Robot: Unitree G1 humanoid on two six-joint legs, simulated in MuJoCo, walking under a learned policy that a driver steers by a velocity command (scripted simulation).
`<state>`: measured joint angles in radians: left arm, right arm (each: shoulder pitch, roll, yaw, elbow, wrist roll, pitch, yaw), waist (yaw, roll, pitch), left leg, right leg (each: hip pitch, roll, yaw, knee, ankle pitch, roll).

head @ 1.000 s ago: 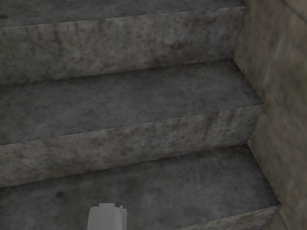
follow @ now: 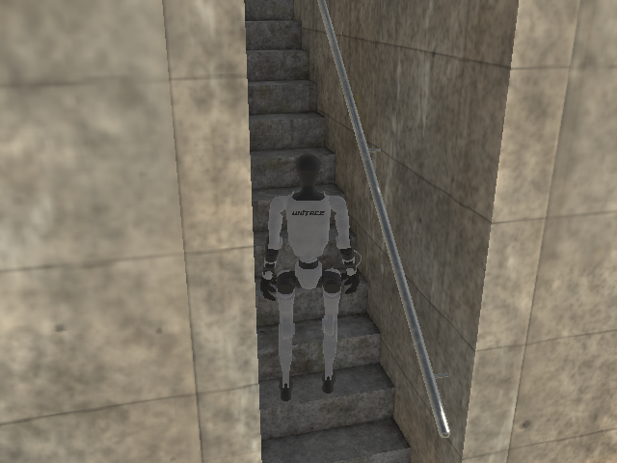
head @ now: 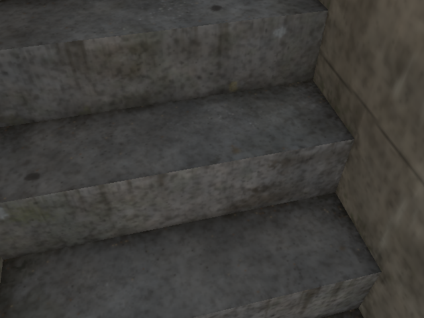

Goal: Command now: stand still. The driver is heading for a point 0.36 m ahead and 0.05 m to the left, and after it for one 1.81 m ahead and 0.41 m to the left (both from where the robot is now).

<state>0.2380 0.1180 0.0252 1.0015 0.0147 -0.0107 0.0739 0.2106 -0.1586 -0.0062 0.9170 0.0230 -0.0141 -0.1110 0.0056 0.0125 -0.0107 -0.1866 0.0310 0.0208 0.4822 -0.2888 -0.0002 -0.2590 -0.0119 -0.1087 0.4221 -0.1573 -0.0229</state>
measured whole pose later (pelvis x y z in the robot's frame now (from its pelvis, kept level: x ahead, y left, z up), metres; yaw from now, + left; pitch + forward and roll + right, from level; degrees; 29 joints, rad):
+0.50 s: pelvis +0.03 +0.01 +0.00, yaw +0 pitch +2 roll +0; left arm 0.29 0.13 0.04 0.95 0.02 0.00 0.08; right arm 0.30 -0.13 -0.01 1.04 0.03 -0.02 -0.09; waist 0.02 -0.02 -0.04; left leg -0.15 0.00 0.01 0.41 -0.30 0.04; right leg -0.26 -0.02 -0.08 0.43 -0.21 -0.01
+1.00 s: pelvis +0.10 +0.01 +0.01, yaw +2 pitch +5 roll +1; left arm 0.39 0.21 0.06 1.00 0.03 -0.05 0.11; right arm -0.11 -0.07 0.00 0.54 0.02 -0.03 -0.07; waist 0.08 -0.06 0.03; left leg -1.18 -0.06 -0.09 2.01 -0.62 0.12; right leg -0.09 -0.06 -0.07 0.18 -0.18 -0.01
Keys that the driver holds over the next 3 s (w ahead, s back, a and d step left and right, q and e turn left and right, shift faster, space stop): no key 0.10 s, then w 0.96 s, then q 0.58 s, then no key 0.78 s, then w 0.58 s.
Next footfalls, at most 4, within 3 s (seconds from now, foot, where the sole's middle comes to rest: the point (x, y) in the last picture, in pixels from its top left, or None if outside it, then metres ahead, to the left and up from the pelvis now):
1.06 left None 0.23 0.15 -0.58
1.66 right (242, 264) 0.51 -0.03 -0.38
2.10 left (128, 280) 0.47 0.23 -0.38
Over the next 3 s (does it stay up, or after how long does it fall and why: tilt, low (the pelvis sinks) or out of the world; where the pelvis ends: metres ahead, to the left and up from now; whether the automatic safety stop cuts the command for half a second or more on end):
stays up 0.59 0.11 0.41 its command is cut before an obstacle after 0.1 s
